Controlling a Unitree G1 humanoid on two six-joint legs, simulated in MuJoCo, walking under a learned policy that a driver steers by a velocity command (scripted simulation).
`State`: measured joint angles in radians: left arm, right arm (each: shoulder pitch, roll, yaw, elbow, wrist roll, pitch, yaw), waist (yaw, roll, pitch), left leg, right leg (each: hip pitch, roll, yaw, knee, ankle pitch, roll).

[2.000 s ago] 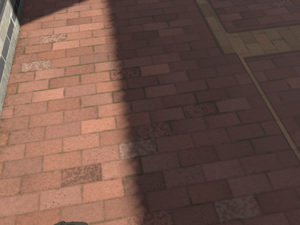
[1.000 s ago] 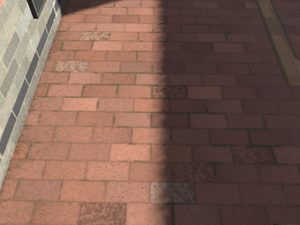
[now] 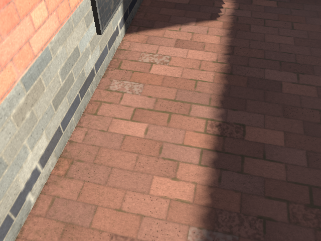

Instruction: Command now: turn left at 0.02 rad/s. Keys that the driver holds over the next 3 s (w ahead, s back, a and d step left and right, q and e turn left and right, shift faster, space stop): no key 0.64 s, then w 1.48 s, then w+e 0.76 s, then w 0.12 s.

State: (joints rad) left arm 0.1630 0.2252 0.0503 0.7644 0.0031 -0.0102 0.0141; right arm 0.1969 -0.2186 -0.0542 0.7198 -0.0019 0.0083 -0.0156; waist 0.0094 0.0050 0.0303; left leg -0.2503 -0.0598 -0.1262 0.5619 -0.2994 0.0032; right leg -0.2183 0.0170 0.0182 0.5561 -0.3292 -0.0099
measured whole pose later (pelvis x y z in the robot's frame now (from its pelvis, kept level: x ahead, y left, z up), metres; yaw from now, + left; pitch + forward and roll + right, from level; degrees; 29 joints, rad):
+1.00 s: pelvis +0.07 +0.04 +0.00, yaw +0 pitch +1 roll +0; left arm 0.37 0.29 0.07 0.90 -0.02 -0.04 0.01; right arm 0.19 -0.26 -0.07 0.89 0.03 -0.09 0.01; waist 0.02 -0.04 0.01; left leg -0.30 0.00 0.04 0.53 -0.24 0.03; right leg -0.15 -0.03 0.05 0.60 -0.42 -0.02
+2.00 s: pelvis +0.59 +0.03 +0.00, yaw +1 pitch +1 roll -2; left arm 0.36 0.31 0.05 0.94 -0.01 -0.07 -0.01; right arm 0.06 -0.27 -0.01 0.77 0.01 -0.10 0.03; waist 0.07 0.02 0.02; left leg -0.45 0.04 0.01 0.47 -0.06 0.04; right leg 0.04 0.04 -0.03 0.33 -0.38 -0.02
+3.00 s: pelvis +1.14 -0.07 +0.00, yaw -24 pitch +2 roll -1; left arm 0.38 0.29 0.07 0.76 -0.02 -0.02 0.02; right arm 0.03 -0.29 -0.02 0.71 -0.01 -0.13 0.03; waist 0.08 0.05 0.02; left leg -0.54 0.02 -0.07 0.49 0.04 -0.03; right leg -0.01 0.12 0.20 0.34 -0.34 -0.09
